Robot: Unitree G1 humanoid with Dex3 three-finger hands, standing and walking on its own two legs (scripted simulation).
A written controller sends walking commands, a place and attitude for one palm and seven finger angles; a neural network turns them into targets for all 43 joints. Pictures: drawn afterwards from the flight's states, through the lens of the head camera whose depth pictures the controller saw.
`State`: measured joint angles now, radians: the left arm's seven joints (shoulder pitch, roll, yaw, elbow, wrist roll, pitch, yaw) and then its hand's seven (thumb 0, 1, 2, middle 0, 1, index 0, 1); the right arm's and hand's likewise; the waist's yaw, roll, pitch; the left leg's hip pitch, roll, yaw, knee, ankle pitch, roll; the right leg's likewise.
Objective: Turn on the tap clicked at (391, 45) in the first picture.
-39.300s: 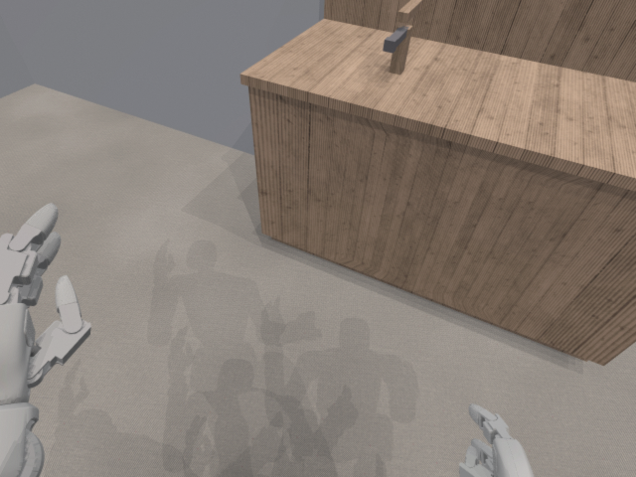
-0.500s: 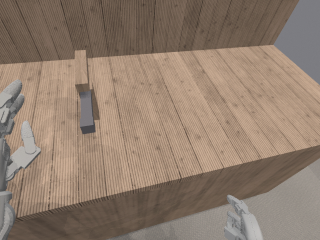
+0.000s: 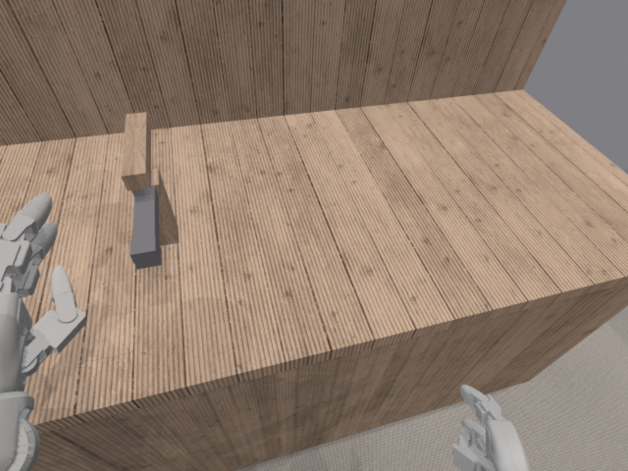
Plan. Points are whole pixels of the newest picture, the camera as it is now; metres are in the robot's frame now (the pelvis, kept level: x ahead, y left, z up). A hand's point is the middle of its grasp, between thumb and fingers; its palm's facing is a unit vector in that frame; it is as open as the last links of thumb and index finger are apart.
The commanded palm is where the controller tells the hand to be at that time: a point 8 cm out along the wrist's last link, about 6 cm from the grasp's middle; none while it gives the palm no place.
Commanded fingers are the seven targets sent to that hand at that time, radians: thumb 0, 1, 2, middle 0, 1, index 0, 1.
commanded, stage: shuffle to correct the standing spot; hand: left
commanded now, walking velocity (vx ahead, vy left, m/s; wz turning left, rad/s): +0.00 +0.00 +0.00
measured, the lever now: (146, 252) +0.33 +0.24 +0.11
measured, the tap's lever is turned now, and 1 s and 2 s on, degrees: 0 0 0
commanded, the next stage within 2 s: none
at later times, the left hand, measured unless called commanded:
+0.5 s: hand (114, 310) +0.22 +0.22 +0.15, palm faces +0.34 -0.87 -0.35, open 7.5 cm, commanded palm +0.16 +0.25 +0.17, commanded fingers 0.00 0.90 0.90 -0.20 -0.30 -0.20 -0.30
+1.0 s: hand (168, 317) +0.22 +0.16 +0.15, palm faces +0.32 -0.87 -0.37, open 7.5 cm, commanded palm +0.16 +0.21 +0.17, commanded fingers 0.00 0.90 0.90 -0.20 -0.30 -0.20 -0.30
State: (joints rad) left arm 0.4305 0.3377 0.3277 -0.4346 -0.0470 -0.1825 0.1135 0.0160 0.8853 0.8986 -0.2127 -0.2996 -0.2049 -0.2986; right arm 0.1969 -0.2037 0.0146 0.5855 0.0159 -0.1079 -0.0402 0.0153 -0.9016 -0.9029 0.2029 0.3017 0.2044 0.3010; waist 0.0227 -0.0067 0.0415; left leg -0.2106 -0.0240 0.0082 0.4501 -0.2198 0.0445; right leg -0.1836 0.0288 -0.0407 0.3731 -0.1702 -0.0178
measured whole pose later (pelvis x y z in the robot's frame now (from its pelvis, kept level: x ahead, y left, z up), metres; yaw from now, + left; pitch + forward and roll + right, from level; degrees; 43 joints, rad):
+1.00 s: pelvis +0.00 -0.07 -0.01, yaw -1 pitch +0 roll -1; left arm 0.48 0.38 0.36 -0.53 -0.10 -0.12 0.10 0.02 0.88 0.90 -0.21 -0.30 -0.21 -0.30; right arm 0.21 -0.21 -0.02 0.58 0.03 -0.07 -0.05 0.02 -0.90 -0.90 0.20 0.30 0.20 0.30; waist -0.01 -0.01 0.04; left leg -0.28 0.07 -0.02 0.54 -0.27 -0.02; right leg -0.25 0.13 -0.07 0.44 -0.20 -0.11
